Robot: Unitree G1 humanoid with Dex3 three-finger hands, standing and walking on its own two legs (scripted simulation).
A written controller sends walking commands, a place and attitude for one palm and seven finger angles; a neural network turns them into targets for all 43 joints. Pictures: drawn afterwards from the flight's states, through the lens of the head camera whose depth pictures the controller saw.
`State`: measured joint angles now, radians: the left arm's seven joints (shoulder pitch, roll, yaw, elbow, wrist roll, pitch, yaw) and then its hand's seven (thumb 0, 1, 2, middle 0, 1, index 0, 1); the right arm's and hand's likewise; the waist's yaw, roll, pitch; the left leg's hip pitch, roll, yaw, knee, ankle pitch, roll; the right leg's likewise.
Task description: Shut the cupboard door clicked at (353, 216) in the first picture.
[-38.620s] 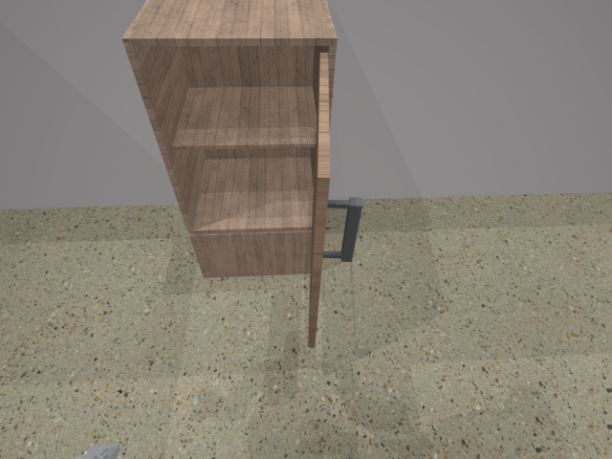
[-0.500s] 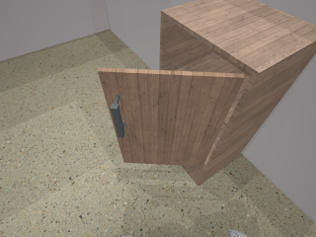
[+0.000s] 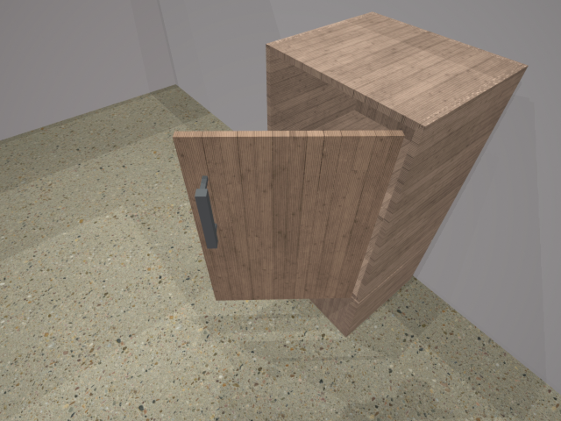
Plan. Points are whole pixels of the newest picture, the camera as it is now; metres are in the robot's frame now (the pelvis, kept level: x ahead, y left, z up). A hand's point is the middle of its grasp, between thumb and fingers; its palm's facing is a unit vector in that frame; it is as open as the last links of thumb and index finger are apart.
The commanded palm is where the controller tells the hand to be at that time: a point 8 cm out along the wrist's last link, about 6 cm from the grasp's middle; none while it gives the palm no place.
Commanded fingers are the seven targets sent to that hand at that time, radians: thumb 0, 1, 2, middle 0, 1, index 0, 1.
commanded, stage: come to a stop and stand still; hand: left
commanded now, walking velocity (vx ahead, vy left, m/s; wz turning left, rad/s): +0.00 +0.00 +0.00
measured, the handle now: (208, 213) +0.51 +0.17 -0.04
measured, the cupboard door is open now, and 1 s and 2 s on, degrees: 52 52 52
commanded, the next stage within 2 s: look again from close up in 0.46 s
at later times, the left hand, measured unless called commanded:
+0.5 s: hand out of the picture -0.04 +0.19 -0.17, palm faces -0.02 -0.98 -0.19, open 7.4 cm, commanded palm none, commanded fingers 0.00 0.90 0.90 -0.20 -0.30 -0.20 -0.30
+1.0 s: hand out of the picture -0.02 +0.18 -0.17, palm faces +0.00 -0.99 -0.17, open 7.4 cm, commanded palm none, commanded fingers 0.00 0.90 0.90 -0.20 -0.30 -0.20 -0.30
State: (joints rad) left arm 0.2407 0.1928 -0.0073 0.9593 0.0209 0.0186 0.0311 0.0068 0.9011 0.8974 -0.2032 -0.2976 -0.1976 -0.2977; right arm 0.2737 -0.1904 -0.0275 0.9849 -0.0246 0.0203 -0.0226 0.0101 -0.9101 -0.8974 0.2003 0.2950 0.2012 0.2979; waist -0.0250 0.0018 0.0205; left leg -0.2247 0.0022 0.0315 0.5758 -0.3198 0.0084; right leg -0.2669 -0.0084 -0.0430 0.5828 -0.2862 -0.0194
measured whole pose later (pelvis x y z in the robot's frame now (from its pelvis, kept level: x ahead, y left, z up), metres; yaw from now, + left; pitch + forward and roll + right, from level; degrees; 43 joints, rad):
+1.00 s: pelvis -0.02 +0.02 +0.01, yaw -1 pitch -2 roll +0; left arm 0.32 0.14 -0.01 1.08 0.02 0.00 0.04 0.01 0.91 0.90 -0.20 -0.30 -0.20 -0.30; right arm 0.28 -0.13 -0.01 1.13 -0.01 0.00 -0.02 0.01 -0.91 -0.90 0.20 0.30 0.20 0.30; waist 0.00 -0.02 0.02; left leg -0.20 -0.02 0.06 0.45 -0.22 0.04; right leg -0.25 -0.03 -0.01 0.45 -0.17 0.02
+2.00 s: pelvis +0.08 -0.01 +0.00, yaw +2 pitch -2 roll +0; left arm 0.28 0.15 0.03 1.03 0.03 0.03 0.05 0.01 0.92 0.90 -0.20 -0.30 -0.20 -0.30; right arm 0.16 -0.14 -0.04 1.06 -0.01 0.00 -0.06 0.00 -0.94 -0.90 0.20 0.30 0.21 0.30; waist 0.01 -0.04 0.08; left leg -0.21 0.00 0.13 0.55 -0.32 0.05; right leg -0.21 -0.05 -0.05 0.56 -0.29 0.02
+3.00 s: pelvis +0.06 +0.00 +0.01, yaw +2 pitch -1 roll +0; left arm 0.39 0.09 -0.01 1.12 0.02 0.00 0.04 0.00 0.90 0.90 -0.20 -0.30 -0.19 -0.30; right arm 0.31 -0.08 -0.01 1.16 -0.01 -0.01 -0.04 0.01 -0.92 -0.90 0.20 0.30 0.20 0.30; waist 0.01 -0.04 0.03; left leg -0.17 -0.01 0.13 0.40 -0.21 0.05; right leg -0.18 -0.05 -0.04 0.41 -0.21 0.03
